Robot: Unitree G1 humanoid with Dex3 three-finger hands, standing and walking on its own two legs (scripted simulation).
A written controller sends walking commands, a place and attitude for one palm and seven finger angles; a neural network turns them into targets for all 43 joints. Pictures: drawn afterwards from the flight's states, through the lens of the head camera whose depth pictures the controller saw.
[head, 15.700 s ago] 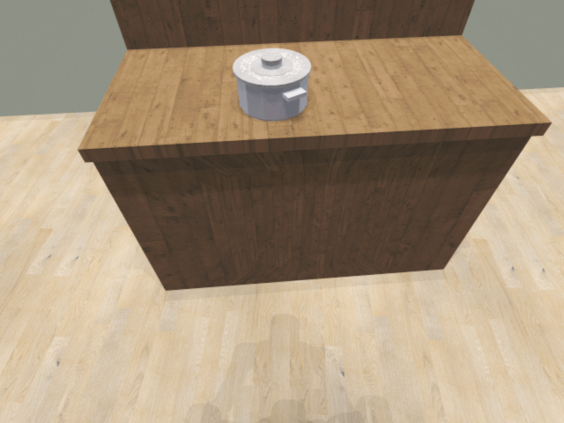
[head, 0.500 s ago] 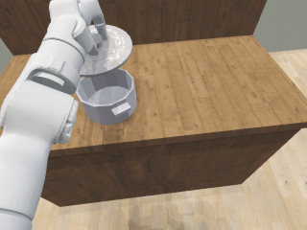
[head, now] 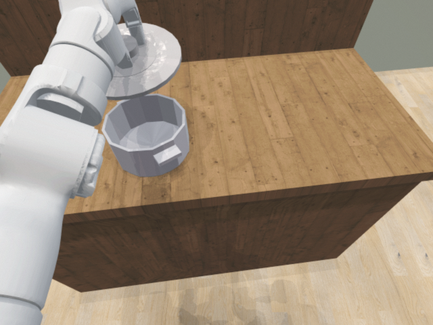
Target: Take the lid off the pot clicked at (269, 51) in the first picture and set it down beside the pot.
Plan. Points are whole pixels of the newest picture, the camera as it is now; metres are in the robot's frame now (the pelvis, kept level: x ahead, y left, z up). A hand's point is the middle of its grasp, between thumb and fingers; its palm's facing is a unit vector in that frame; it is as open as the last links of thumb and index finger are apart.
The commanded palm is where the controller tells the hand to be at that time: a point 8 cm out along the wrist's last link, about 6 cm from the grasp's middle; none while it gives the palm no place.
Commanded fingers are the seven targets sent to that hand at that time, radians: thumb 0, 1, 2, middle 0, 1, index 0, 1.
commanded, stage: move the lid sideways beside the pot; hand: left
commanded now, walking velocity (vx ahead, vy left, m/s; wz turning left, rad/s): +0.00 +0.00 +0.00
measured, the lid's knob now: (122, 47) +0.53 +0.12 +0.24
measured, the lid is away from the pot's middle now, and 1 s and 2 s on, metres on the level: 0.00 0.14 0.23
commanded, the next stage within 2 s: none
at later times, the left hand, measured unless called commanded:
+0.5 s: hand (68, 51) +0.50 +0.19 +0.26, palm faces -0.27 -0.12 -0.96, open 8.0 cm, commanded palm +0.51 +0.20 +0.32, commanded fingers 0.00 0.67 0.87 -0.80 -1.10 -0.80 -1.08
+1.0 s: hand (25, 56) +0.48 +0.25 +0.26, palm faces -0.25 -0.12 -0.96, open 8.0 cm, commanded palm +0.50 +0.25 +0.32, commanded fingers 0.00 0.67 0.87 -0.80 -1.10 -0.80 -1.08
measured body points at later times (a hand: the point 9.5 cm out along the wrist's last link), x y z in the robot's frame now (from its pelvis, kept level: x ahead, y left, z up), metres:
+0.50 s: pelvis +0.00 +0.00 +0.00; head +0.05 -0.01 +0.45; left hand +0.51 +0.20 +0.31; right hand +0.05 -0.28 -0.13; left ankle +0.03 +0.09 -0.74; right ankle -0.05 -0.13 -0.74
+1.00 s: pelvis -0.01 +0.02 +0.00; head +0.04 +0.01 +0.45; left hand +0.49 +0.25 +0.31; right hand +0.04 -0.25 -0.13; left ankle +0.03 +0.09 -0.74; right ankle -0.05 -0.13 -0.74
